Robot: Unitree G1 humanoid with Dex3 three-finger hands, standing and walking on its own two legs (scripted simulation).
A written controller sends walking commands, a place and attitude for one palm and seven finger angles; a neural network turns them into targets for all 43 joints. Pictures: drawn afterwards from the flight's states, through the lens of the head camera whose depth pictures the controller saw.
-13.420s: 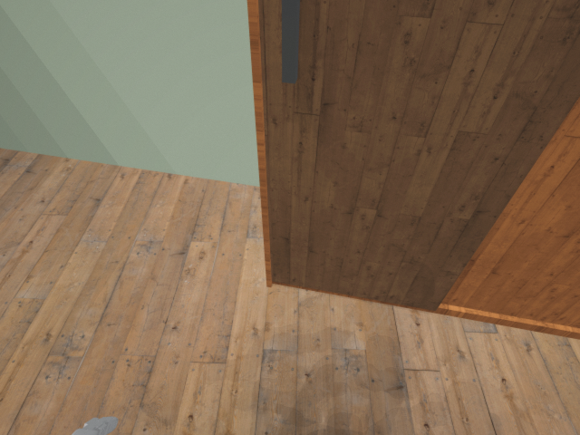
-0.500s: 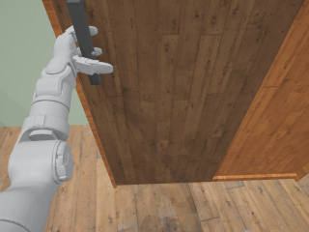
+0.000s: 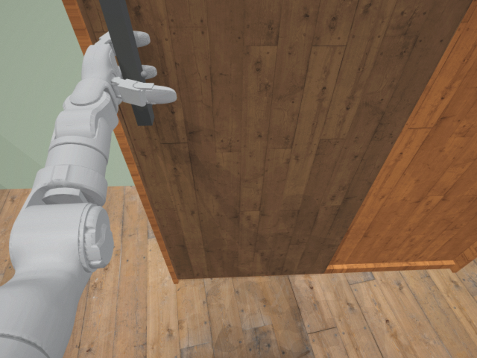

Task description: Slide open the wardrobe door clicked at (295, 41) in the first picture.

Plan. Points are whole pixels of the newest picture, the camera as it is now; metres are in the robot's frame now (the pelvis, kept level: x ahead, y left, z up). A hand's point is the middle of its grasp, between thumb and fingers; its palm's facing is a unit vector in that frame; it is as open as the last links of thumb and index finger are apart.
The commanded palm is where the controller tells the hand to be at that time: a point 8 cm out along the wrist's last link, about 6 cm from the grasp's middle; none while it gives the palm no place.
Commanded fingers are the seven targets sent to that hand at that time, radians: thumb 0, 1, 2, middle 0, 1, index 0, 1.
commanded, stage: grip the handle and tug to test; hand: left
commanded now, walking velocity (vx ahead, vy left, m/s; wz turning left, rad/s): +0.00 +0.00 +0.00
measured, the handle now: (134, 59) +0.53 +0.17 +0.25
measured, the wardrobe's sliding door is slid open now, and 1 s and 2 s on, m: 0.00 0.00 0.00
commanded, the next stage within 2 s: move the hooked fingers beside the handle in 1.28 s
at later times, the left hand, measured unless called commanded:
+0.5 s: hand (145, 73) +0.49 +0.15 +0.25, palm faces +0.06 -1.00 +0.00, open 6.5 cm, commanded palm +0.47 +0.20 +0.25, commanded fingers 0.00 0.90 0.90 -0.45 -1.40 -0.45 -1.40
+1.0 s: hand (145, 73) +0.49 +0.15 +0.25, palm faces +0.06 -1.00 +0.00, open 5.8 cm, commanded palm +0.45 +0.19 +0.25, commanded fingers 0.00 0.90 0.90 -0.45 -1.40 -0.45 -1.40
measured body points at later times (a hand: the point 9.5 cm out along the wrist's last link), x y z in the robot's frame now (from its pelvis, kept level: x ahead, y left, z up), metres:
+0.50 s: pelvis +0.00 +0.00 +0.00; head +0.02 +0.00 +0.45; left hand +0.48 +0.20 +0.25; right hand +0.06 -0.27 -0.12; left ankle +0.01 +0.12 -0.74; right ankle -0.01 -0.13 -0.74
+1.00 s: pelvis +0.03 +0.00 +0.00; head +0.03 -0.01 +0.45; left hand +0.48 +0.20 +0.25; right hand +0.12 -0.26 -0.11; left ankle +0.01 +0.13 -0.74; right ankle -0.01 -0.13 -0.74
